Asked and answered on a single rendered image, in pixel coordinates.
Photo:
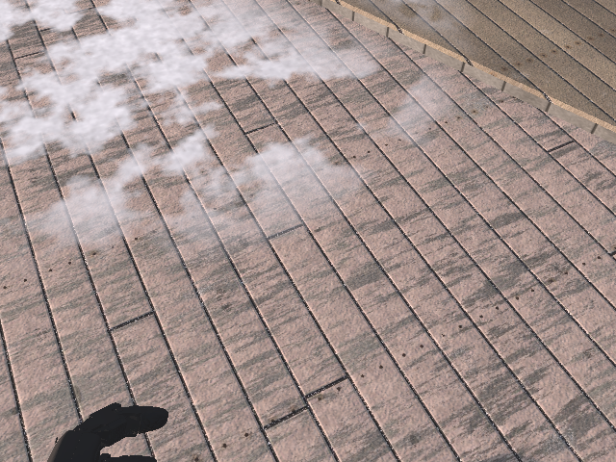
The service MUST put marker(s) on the left robot hand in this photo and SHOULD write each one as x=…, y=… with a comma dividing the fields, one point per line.
x=105, y=427

